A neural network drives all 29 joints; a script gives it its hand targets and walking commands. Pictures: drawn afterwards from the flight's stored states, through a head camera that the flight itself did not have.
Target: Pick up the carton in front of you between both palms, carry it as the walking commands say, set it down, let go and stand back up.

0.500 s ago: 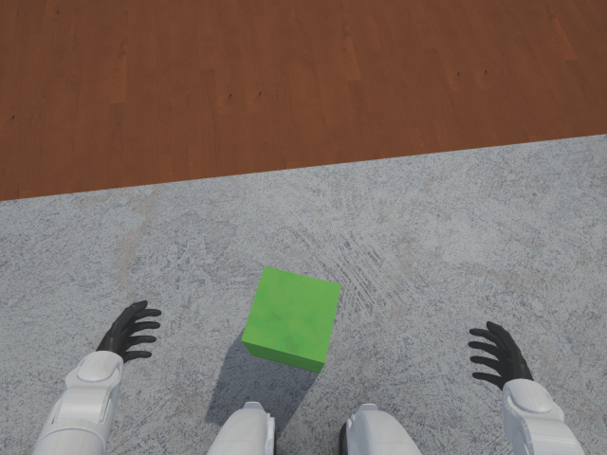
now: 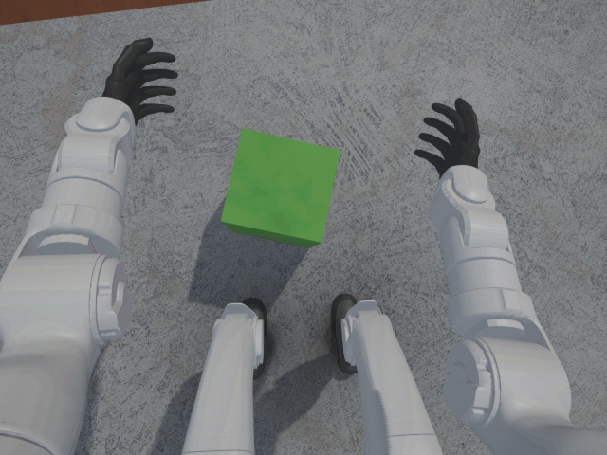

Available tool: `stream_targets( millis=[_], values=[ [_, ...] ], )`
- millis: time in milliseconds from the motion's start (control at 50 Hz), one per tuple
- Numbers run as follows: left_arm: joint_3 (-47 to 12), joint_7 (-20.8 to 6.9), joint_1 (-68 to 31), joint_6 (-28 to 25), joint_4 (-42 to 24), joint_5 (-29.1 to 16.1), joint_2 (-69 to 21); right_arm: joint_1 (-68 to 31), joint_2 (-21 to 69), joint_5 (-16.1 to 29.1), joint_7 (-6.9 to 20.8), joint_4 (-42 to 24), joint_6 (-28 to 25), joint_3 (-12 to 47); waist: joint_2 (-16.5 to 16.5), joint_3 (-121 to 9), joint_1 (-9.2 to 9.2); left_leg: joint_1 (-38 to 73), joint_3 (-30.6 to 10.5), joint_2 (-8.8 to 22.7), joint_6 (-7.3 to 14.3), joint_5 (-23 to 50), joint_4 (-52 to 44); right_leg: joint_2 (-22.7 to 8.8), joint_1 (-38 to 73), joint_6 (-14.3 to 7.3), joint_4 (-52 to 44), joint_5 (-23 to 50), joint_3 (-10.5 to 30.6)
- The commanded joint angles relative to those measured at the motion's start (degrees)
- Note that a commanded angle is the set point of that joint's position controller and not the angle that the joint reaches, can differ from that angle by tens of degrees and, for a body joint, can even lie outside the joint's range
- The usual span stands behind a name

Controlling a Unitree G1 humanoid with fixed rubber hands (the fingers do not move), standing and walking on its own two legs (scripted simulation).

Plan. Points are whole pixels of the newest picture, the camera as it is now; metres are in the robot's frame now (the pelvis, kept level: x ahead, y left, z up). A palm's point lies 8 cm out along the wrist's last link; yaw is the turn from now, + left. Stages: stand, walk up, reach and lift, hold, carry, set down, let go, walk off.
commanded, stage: reach and lift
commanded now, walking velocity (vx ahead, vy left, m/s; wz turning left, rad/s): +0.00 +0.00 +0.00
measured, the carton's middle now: (280, 196) +0.48 +0.02 -0.53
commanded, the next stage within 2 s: none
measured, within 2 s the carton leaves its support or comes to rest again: leaves its support in 1.82 s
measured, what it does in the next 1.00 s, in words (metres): lowers itself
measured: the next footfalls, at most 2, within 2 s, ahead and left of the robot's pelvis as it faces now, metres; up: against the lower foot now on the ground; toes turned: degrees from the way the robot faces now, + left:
none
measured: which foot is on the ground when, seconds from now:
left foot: down 0.00-1.00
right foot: down 0.00-1.00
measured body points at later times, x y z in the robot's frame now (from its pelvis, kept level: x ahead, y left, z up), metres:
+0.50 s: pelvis +0.01 -0.01 -0.12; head +0.35 +0.02 +0.18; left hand +0.53 +0.19 -0.30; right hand +0.46 -0.19 -0.28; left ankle +0.09 +0.09 -0.62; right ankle +0.10 -0.16 -0.62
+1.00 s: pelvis -0.03 -0.02 -0.27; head +0.34 +0.02 -0.02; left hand +0.53 +0.18 -0.47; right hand +0.48 -0.20 -0.45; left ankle +0.09 +0.09 -0.62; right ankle +0.10 -0.16 -0.62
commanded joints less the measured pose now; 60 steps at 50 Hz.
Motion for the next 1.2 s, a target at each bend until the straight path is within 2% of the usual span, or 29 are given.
stream_targets(
  millis=[0, 100, 240, 320, 400, 480, 580, 680, 760, 860, 960, 1040, 1100, 1180],
  values=[
    [1.84, -0.31, -20.02, -0.68, -2.91, 1.86, 7.8, -13.78, -3.45, -2.23, -0.29, -5.4, -0.75, -3.52, 8.63, -51.52, -1.14, 34.05, -1.57, -1.2, -2.39, -1.4, -9.32, 4.28, 12.44, 0.8, -3.57, -0.79, -7.39],
    [3.51, 0.16, -21.3, -1.55, -1.78, 5.55, 4.98, -13.17, -1.37, -5.85, 1.05, -4.82, -2.38, -7.83, 11.04, -54.04, -1.61, 36.43, -2.57, -1.22, -2.47, 9.56, -6.5, 5.22, 4.79, 0.99, -1.64, 2.97, -8.16],
    [4.93, 2.14, -16.03, -4.47, -1.75, 6.61, 0.15, -9.83, 0.02, -8.03, 3.19, -1.77, -6.91, -9.67, 10.98, -53.44, -0.15, 27.83, -3.37, -0.74, -2.57, 21.78, 3.07, 5.77, -9.24, 1.47, 6.61, 7.05, -8.08],
    [3.84, 3.75, -14.22, -6.13, -3.04, 4.76, -0.01, -8.57, -0.53, -6.37, 3.16, 0.03, -9.14, -8.09, 10.08, -54.7, 0.99, 19.9, -3.06, -0.77, -2.6, 24.88, 10.55, 6.01, -14.05, 1.72, 13.37, 9.73, -7.51],
    [1.3, 5.33, -15.82, -7.75, -5.33, 0.7, 3.23, -9.95, -2.19, -1.94, 1.86, -0.65, -10.77, -3.46, 9.06, -60.92, 2.47, 14.79, -2.47, -0.65, -2.32, 27.35, 18.82, 6.17, -14.91, 2.35, 21.01, 12.96, -6.9],
    [-2.29, 6.1, -17.73, -8.46, -7.04, -4.36, 7.41, -12.39, -4.35, 2.69, 0.03, -2.19, -10.74, 1.63, 8.42, -67.34, 3.25, 10.53, -1.31, -0.44, -2.26, 24.85, 25.53, 6.21, -12.46, 2.68, 28.03, 13.74, -6.67],
    [-5.13, 5.76, -22.06, -8.0, -8.2, -9.0, 11.22, -17.28, -6.14, 6.76, -2.03, -3.86, -9.4, 5.27, 7.79, -69.68, 3.28, 4.82, 0.33, 0.04, -2.17, 14.63, 31.21, 5.96, -9.7, 2.26, 34.19, 9.41, -6.73],
    [-6.96, 5.03, -27.68, -7.21, -2.77, -10.62, 12.79, -24.09, -6.64, 7.58, -3.03, 0.11, -7.8, 5.44, 6.97, -60.18, 3.14, -4.82, 0.43, 1.45, -1.64, 0.2, 34.18, 5.08, -12.69, 1.8, 38.39, -0.32, -6.8],
    [-8.71, 4.96, -31.51, -7.47, 3.48, -11.0, 13.02, -29.15, -7.83, 7.28, -2.87, 6.2, -7.95, 4.65, 6.56, -52.44, 2.62, -10.52, -0.43, 2.51, -1.37, -5.71, 36.96, 4.44, -15.91, 1.69, 42.13, -4.49, -6.78],
    [-10.88, 5.46, -34.7, -8.74, 8.65, -12.03, 13.55, -33.59, -9.82, 7.97, -2.04, 13.15, -9.67, 4.62, 6.09, -47.47, 2.66, -13.76, -1.45, 3.4, -1.36, -5.26, 41.1, 4.12, -18.45, 1.66, 46.88, -3.85, -6.56],
    [-13.25, 6.51, -36.62, -10.38, 6.74, -13.04, 14.18, -33.52, -7.73, 13.36, -0.75, 19.06, -11.49, 7.78, 7.25, -49.44, 5.55, -10.21, -1.45, 3.99, -1.17, 0.47, 44.08, 4.65, -19.73, 1.64, 50.61, 0.35, -6.78],
    [-14.06, 7.34, -39.17, -10.51, 2.49, -13.19, 13.75, -35.83, -8.68, 15.9, -0.23, 18.95, -12.17, 9.32, 8.95, -52.11, 6.66, -5.52, -1.34, 3.86, -1.44, 4.38, 45.91, 4.98, -21.83, 1.36, 52.47, 1.7, -7.35],
    [-14.34, 7.81, -38.43, -10.13, 0.72, -13.35, 12.7, -35.39, -8.84, 16.62, -0.62, 17.76, -12.36, 9.91, 9.27, -54.44, 6.33, -1.2, -1.67, 3.6, -1.36, 7.6, 46.79, 5.46, -22.83, 1.41, 53.12, 3.06, -7.96],
    [-14.03, 7.9, -34.65, -9.44, 4.0, -12.59, 10.06, -32.13, -8.87, 15.16, -0.95, 19.54, -12.36, 8.67, 9.05, -50.71, 5.26, -2.87, -2.14, 3.03, -1.59, 7.62, 46.9, 5.75, -25.8, 1.6, 53.08, 2.34, -8.01]
  ],
)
